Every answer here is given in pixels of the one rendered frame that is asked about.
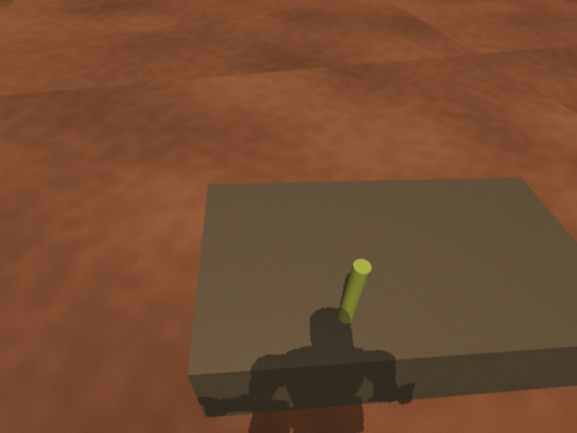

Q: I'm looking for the can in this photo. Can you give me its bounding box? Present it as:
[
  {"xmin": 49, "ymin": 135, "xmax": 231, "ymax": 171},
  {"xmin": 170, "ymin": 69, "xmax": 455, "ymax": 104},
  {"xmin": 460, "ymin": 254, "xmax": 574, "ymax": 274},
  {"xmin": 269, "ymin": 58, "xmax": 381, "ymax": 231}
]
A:
[{"xmin": 338, "ymin": 259, "xmax": 371, "ymax": 324}]

